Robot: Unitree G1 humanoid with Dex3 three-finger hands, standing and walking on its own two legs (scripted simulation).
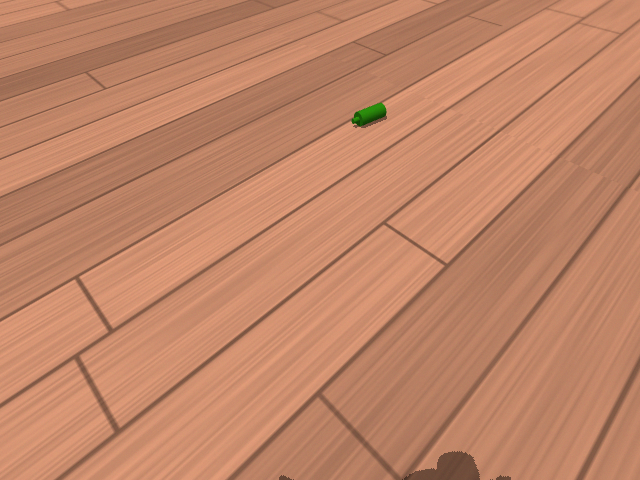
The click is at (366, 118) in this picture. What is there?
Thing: lying bottle
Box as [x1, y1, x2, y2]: [351, 103, 385, 125]
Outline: 385,107 382,103 375,104 355,112 354,117 351,120 353,123 355,122 358,125 362,125 384,116
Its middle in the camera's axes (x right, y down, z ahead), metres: +0.26 -0.70 +2.21
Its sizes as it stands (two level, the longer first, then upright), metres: 0.212 0.084 0.084
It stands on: the floor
